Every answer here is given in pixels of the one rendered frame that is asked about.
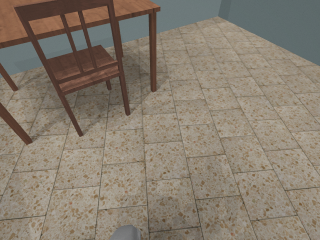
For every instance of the left robot thigh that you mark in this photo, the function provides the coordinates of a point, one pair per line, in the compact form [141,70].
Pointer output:
[126,232]

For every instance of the table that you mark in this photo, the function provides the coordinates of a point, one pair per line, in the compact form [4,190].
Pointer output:
[13,33]

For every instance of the chair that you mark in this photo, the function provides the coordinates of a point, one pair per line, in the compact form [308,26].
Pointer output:
[79,69]

